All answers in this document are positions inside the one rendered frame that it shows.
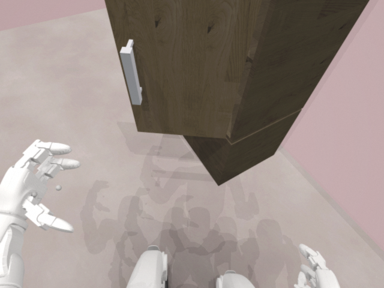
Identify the robot right thigh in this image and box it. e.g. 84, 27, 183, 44
216, 274, 255, 288

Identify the robot left forearm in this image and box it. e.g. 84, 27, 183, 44
0, 212, 28, 288

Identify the left robot hand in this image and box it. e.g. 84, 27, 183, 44
0, 139, 81, 233

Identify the right robot hand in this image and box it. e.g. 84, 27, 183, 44
294, 244, 340, 288

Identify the robot thigh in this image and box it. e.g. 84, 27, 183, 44
216, 274, 255, 288
126, 250, 167, 288

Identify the cupboard door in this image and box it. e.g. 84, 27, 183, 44
105, 0, 262, 139

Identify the robot left thigh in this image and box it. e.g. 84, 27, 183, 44
126, 250, 167, 288

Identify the handle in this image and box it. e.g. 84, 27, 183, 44
120, 40, 142, 105

